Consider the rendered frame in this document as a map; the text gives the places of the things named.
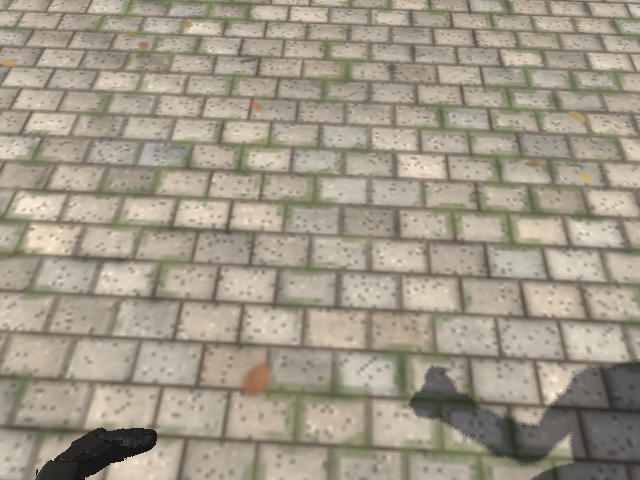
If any left robot hand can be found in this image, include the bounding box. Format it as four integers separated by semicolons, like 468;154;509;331
35;427;157;480

